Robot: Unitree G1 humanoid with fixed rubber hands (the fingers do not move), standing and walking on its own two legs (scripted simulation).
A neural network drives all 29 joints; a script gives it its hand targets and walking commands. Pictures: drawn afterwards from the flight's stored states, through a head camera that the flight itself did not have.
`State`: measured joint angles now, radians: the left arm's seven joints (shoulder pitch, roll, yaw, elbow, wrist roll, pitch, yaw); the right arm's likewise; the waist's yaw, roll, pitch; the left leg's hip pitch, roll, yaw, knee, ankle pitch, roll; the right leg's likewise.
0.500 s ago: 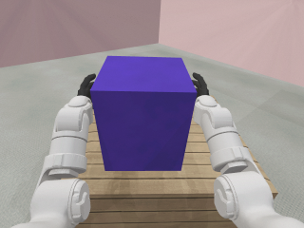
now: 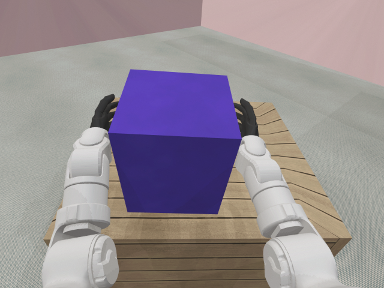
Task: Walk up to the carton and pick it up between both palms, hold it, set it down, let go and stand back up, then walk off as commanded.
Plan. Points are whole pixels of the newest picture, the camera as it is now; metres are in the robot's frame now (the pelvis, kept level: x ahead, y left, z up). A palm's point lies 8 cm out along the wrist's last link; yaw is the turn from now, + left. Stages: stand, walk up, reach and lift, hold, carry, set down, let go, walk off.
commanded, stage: set down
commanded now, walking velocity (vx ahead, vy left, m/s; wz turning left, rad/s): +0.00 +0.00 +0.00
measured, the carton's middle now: (176, 145) +0.40 +0.04 +0.14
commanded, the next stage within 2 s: none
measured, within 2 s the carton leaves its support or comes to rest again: neither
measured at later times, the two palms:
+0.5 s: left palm (112, 148) +0.37 +0.18 +0.15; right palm (253, 142) +0.39 -0.12 +0.17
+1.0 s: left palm (117, 157) +0.38 +0.17 +0.12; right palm (250, 148) +0.41 -0.13 +0.14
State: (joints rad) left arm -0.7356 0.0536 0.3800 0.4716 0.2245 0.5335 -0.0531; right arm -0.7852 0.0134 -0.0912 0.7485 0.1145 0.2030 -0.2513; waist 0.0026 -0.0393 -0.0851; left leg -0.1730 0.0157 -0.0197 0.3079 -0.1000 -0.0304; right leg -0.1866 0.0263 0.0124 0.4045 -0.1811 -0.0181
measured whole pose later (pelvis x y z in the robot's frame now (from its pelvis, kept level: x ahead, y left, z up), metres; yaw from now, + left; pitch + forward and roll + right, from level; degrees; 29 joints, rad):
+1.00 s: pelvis +0.01 +0.00 +0.00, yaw +0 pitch -2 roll +1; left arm -0.59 -0.04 0.38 0.49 0.22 0.32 0.01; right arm -0.73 0.02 -0.20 0.82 0.04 0.00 -0.12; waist 0.00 -0.04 0.00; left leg -0.15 0.02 -0.02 0.29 -0.11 -0.03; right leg -0.17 0.03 0.01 0.40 -0.20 -0.02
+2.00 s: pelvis +0.03 +0.00 +0.00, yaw +0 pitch -1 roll +1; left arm -0.58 -0.09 0.40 0.63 0.24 0.16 0.05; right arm -0.69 0.03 -0.35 0.89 -0.12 -0.09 0.00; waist 0.00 -0.04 0.04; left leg -0.15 0.02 -0.02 0.29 -0.13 -0.03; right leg -0.17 0.03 0.01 0.40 -0.22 -0.02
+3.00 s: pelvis +0.03 +0.00 +0.00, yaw +0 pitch +2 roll +1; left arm -0.57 -0.13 0.43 0.68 0.29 0.00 0.06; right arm -0.65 0.05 -0.43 0.89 -0.19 -0.19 0.02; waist 0.01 -0.04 0.05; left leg -0.21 0.02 -0.02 0.32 -0.15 -0.03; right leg -0.21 0.03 0.01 0.40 -0.22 -0.02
